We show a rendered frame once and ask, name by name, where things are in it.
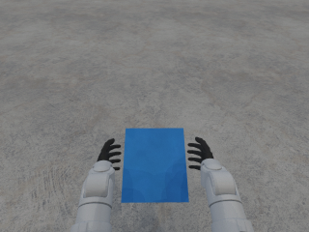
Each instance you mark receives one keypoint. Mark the robot left forearm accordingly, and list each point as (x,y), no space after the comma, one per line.
(96,199)

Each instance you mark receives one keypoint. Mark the robot right forearm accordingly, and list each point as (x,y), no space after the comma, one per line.
(224,201)

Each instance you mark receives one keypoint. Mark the robot right hand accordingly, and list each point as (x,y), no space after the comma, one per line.
(204,153)

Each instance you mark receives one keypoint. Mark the carton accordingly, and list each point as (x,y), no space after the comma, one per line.
(154,169)

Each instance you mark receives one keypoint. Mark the robot left hand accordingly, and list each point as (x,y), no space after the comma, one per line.
(105,155)

